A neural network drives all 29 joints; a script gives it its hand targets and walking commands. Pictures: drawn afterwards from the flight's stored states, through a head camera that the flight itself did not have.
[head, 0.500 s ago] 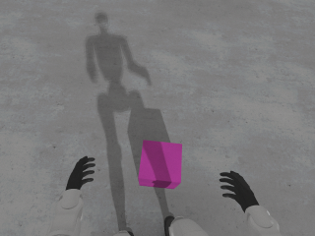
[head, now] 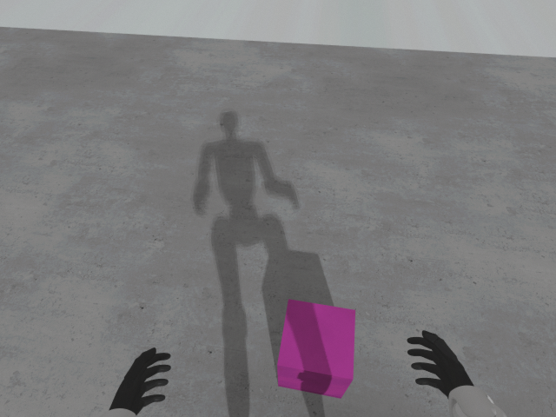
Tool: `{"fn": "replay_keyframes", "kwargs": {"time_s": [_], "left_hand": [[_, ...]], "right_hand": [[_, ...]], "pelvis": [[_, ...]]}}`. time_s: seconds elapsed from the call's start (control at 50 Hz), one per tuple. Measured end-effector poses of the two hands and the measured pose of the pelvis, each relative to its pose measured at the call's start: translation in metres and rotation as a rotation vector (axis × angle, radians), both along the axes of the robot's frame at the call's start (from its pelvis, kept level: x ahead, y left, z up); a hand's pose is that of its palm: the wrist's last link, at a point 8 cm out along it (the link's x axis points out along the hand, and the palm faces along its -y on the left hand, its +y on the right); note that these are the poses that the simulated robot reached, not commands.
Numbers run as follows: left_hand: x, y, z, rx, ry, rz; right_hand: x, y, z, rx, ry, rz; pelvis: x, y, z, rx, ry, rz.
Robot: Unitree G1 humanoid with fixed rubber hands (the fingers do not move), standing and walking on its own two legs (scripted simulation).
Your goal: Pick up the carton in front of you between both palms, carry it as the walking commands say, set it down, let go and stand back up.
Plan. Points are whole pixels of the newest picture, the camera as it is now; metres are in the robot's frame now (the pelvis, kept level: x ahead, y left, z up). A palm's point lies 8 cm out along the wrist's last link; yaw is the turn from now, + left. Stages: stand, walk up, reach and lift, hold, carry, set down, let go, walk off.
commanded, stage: let go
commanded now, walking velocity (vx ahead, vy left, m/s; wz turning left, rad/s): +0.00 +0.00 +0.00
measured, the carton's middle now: (315, 349) +0.40 -0.10 -0.65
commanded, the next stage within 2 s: stand in 0.20 s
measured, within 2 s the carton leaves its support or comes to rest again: neither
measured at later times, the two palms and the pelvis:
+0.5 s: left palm out of the picture +0.11 +0.27 -0.08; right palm out of the picture +0.13 -0.31 -0.10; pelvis +0.00 -0.03 -0.01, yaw +2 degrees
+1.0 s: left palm out of the picture +0.11 +0.27 -0.09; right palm (510, 415) +0.14 -0.32 -0.10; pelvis +0.01 -0.03 +0.00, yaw +3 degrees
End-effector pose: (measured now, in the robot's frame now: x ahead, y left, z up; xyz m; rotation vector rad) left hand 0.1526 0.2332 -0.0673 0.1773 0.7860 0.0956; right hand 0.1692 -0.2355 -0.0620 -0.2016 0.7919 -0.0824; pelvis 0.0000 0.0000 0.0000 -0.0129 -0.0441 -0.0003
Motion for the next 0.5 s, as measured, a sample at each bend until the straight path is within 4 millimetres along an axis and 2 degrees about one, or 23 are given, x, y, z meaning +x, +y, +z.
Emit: {"fn": "replay_keyframes", "kwargs": {"time_s": [0.22,0.4,0.5], "left_hand": [[-0.001,-0.02,0.0,0.021,0.001,-0.019],[-0.034,0.029,-0.009,0.203,0.128,0.049],[-0.038,0.039,-0.009,0.227,0.163,0.08]], "right_hand": [[-0.014,-0.021,-0.001,-0.028,0.021,-0.014],[-0.033,-0.063,-0.031,-0.118,0.086,-0.004],[-0.035,-0.072,-0.039,-0.134,0.135,0.005]], "pelvis": [[-0.008,-0.018,-0.002,0.006,-0.022,-0.001],[-0.005,-0.026,-0.006,0.006,0.041,0.018],[0.002,-0.029,-0.006,0.008,0.046,0.027]]}}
